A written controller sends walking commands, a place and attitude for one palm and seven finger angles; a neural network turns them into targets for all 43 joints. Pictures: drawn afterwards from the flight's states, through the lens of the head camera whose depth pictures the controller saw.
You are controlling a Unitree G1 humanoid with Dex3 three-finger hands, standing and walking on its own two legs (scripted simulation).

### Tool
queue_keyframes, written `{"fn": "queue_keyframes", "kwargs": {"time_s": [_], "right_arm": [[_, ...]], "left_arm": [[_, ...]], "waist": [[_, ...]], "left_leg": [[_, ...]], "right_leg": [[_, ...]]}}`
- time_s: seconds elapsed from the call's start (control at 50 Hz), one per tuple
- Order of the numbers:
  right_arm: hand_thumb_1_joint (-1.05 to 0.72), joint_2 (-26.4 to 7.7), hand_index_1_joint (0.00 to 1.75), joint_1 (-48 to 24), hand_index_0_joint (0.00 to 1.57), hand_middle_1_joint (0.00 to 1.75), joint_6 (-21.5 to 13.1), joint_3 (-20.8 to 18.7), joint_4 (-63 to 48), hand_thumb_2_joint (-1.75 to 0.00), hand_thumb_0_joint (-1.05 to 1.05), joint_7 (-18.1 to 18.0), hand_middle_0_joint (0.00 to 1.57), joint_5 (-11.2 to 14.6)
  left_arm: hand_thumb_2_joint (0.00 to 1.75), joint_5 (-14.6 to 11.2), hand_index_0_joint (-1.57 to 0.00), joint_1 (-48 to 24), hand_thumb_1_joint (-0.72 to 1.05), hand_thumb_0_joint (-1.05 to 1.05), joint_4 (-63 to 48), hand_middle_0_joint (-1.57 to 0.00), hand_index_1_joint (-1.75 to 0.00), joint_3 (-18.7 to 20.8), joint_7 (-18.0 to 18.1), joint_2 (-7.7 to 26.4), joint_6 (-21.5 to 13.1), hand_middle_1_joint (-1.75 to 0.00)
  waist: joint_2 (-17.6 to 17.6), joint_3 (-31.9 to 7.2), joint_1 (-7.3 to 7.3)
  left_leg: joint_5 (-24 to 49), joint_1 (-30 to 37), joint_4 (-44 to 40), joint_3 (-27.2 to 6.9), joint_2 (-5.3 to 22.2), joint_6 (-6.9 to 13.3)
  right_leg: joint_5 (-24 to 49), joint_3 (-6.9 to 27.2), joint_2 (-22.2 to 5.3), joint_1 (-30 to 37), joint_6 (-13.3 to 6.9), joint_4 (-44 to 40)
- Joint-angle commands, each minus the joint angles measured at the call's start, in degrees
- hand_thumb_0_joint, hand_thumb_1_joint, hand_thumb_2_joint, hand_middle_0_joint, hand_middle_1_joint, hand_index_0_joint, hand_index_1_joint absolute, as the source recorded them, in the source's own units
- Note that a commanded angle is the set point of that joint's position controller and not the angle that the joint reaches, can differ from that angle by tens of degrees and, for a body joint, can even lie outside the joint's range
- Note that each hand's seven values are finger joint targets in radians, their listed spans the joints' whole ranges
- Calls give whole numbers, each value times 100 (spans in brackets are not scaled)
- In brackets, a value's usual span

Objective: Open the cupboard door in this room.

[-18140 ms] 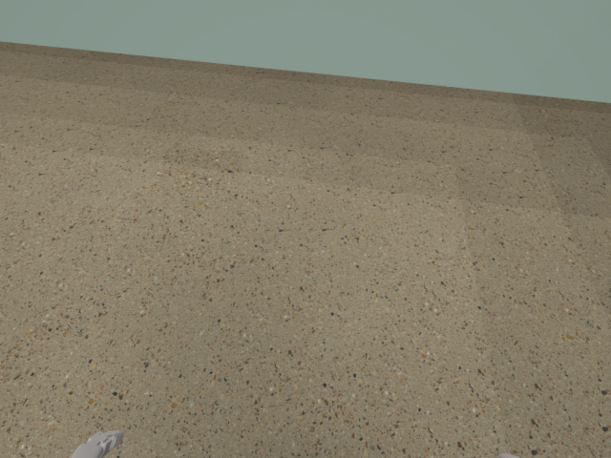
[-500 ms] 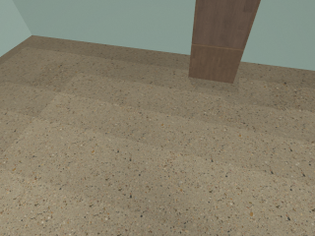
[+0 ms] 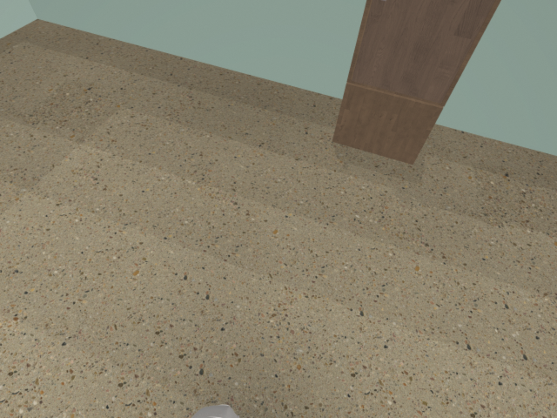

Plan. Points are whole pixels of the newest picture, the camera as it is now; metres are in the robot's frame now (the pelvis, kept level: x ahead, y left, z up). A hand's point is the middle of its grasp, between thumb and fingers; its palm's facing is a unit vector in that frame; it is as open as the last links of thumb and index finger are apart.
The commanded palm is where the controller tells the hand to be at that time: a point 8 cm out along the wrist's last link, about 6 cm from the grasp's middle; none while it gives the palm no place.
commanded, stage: stand and wait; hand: left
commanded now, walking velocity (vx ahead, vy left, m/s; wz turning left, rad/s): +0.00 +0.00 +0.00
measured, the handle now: out of the picture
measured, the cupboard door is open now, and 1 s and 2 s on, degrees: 0 0 0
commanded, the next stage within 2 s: turn or walk to find it in 0.18 s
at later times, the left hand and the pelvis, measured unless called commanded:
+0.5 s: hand out of the picture +0.08 +0.17 -0.16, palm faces +0.05 -0.97 -0.23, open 7.4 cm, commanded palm none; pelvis +0.05 -0.02 +0.01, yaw +2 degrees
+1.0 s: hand (164, 415) +0.13 +0.19 -0.17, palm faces -0.01 -0.99 -0.14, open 7.4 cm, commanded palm none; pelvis +0.15 +0.02 +0.02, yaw -3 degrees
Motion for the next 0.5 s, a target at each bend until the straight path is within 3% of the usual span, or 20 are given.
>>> {"fn": "queue_keyframes", "kwargs": {"time_s": [0.0, 0.04, 0.08, 0.12, 0.16, 0.18, 0.2, 0.22, 0.26, 0.3, 0.36, 0.4, 0.46, 0.48], "right_arm": [[-90, -964, 30, 1206, 20, 30, -18, -120, 312, -90, 0, -173, 20, 38], [-90, -884, 30, 836, 20, 30, 17, -164, 197, -90, 0, -147, 20, -16], [-90, -910, 30, 617, 20, 30, 31, -195, 126, -90, 0, -124, 20, -25], [-90, -1070, 30, 321, 20, 30, 34, -252, 12, -90, 0, -95, 20, 19], [-90, -1041, 30, 206, 20, 30, 47, -253, -37, -90, 0, -49, 20, 56], [-90, -974, 30, 253, 20, 30, 62, -232, -36, -90, 0, -21, 20, 57], [-90, -904, 30, 337, 20, 30, 77, -202, -26, -90, 0, 15, 20, 40], [-90, -807, 30, 328, 20, 30, 113, -187, -7, -90, 0, 27, 20, 24], [-90, -722, 30, 518, 20, 30, 150, -149, -3, -90, 0, 30, 20, 14], [-90, -734, 30, 788, 20, 30, 100, -121, 72, -90, 0, 15, 20, 6], [-90, -818, 30, 905, 20, 30, 68, -110, 111, -90, 0, -3, 20, 15], [-90, -856, 30, 959, 20, 30, 68, -102, 128, -90, 0, -15, 20, 17], [-90, -862, 30, 982, 20, 30, 78, -93, 154, -90, 0, -28, 20, 24], [-90, -917, 30, 1029, 20, 30, 55, -82, 220, -90, 0, -36, 20, 18]], "left_arm": [[90, -23, -20, 359, 90, 0, -205, -20, -30, 82, 53, 508, 42, -30], [90, 24, -20, 43, 90, 0, -295, -20, -30, 128, -9, 454, 72, -30], [90, 46, -20, 85, 90, 0, -275, -20, -30, 144, -48, 405, 100, -30], [90, 92, -20, 299, 90, 0, -216, -20, -30, 160, -69, 522, 95, -30], [90, 115, -20, 111, 90, 0, -288, -20, -30, 163, -74, 813, 61, -30], [90, 119, -20, -175, 90, 0, -376, -20, -30, 164, -82, 964, 44, -30], [90, 108, -20, -331, 90, 0, -447, -20, -30, 159, -86, 1030, 66, -30], [90, 101, -20, -400, 90, 0, -470, -20, -30, 160, -83, 1017, 89, -30], [90, 82, -20, -398, 90, 0, -486, -20, -30, 167, -69, 1010, 99, -30], [90, 51, -20, -338, 90, 0, -536, -20, -30, 165, -41, 1061, 57, -30], [90, 25, -20, -332, 90, 0, -601, -20, -30, 162, -11, 1130, 32, -30], [90, 17, -20, -347, 90, 0, -613, -20, -30, 170, -6, 1168, 22, -30], [90, 9, -20, -375, 90, 0, -614, -20, -30, 159, -4, 1171, 30, -30], [90, 8, -20, -373, 90, 0, -571, -20, -30, 152, -17, 1185, -6, -30]], "waist": [[1503, -976, -412], [1124, -524, -337], [885, -561, -231], [598, -707, -61], [231, -552, -67], [207, -284, -164], [404, -134, -197], [297, 177, -189], [-21, 299, -199], [-47, -222, -220], [135, -603, -209], [141, -738, -215], [204, -630, -226], [192, -674, -235]], "left_leg": [[5296, 2001, -1165, -1693, 1914, 1042], [3974, 1481, -1308, -1463, 1591, 856], [2677, 1059, -1439, -1254, 1307, 671], [1234, 711, -1433, -1051, 1041, 449], [64, 543, -1456, -893, 697, 108], [-283, 469, -1549, -873, 561, -13], [-411, 425, -1660, -923, 499, -65], [-362, 320, -1592, -929, 487, -108], [467, 337, -1272, -752, 425, -156], [1451, 729, -1126, -718, 471, -150], [2190, 1048, -984, -713, 526, -149], [2361, 1160, -939, -698, 534, -163], [2316, 1179, -971, -684, 540, -177], [1980, 1247, -1059, -687, 530, -171]], "right_leg": [[-1090, 528, -304, -1389, 154, 1584], [-683, 417, -389, -1390, 133, 980], [-102, 305, -323, -979, 126, 277], [1043, 146, -252, -417, 123, -602], [1370, 412, -415, -367, 81, -1332], [1182, 544, -567, -574, 23, -1502], [1127, 541, -643, -715, -3, -1471], [1129, 497, -644, -916, 19, -1430], [1671, 472, -758, -889, -12, -1374], [2588, 390, -780, -537, -32, -1207], [3178, 299, -772, -261, -38, -1086], [3369, 272, -766, -128, -50, -1098], [3338, 266, -746, -110, -74, -1193], [3002, 296, -715, -47, -82, -1365]]}}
